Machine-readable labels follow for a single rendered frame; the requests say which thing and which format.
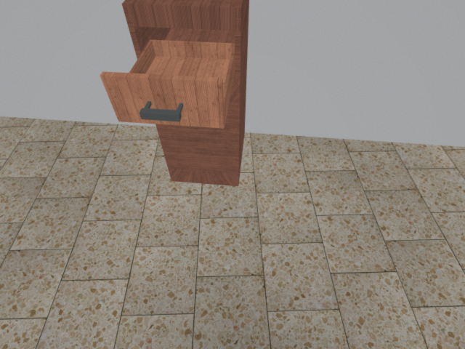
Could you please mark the cabinet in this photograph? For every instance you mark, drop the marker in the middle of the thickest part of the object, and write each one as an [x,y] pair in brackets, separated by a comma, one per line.
[199,154]

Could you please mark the handle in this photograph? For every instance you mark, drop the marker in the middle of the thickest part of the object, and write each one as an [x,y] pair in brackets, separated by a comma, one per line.
[148,113]

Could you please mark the drawer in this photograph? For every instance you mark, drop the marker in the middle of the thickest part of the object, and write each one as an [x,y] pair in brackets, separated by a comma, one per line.
[167,73]

